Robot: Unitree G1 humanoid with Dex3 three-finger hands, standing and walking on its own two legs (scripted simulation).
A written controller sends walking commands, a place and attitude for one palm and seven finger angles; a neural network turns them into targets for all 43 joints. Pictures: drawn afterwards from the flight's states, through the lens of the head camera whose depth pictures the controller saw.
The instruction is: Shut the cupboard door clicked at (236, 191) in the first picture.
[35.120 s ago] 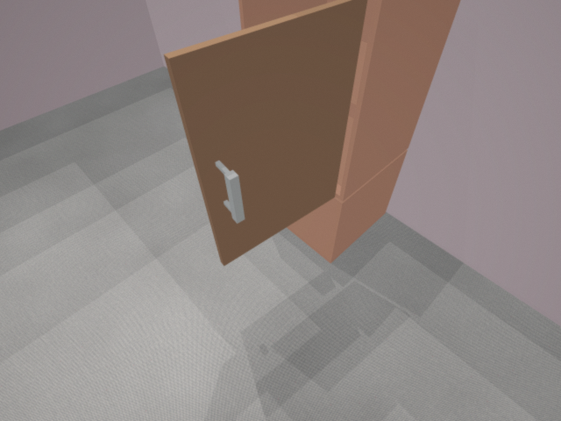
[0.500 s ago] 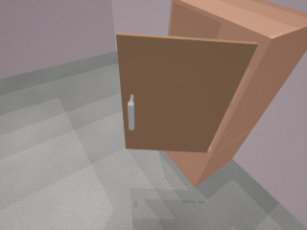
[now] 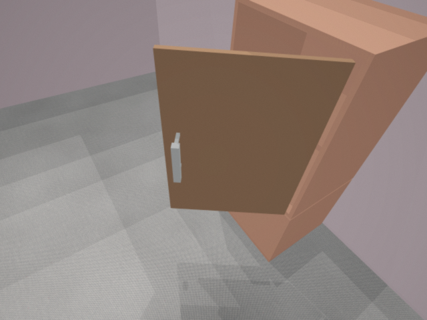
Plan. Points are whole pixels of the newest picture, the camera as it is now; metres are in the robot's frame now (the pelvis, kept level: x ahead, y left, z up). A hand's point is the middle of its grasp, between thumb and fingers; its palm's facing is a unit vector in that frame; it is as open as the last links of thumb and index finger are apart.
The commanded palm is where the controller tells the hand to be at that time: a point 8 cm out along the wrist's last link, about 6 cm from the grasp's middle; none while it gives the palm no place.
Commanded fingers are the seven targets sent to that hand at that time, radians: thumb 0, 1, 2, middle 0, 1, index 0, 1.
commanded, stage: shuffle to correct the standing spot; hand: left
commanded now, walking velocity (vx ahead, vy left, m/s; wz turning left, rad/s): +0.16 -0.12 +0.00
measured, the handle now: (177, 158) +0.53 +0.14 -0.04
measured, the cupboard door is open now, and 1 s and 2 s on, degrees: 54 54 54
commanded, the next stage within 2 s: come to a stop and stand still in 0.34 s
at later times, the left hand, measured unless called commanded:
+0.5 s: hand out of the picture +0.16 +0.14 -0.18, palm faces -0.02 -0.98 -0.21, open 7.3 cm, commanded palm none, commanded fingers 0.00 0.90 0.90 -0.20 -0.30 -0.20 -0.30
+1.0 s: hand out of the picture +0.13 +0.10 -0.17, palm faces +0.06 -0.97 -0.24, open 7.3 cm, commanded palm none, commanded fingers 0.00 0.90 0.90 -0.20 -0.30 -0.20 -0.30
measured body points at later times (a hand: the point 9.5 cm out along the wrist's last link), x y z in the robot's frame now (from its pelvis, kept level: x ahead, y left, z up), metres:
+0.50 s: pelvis +0.08 -0.06 -0.01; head +0.12 -0.05 +0.44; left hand +0.16 +0.19 -0.16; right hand +0.00 -0.26 -0.16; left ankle +0.03 +0.08 -0.72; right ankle +0.11 -0.19 -0.74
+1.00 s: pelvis +0.11 -0.08 +0.00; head +0.15 -0.09 +0.45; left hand +0.13 +0.15 -0.15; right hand +0.23 -0.32 -0.15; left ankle +0.09 +0.04 -0.70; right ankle +0.10 -0.18 -0.74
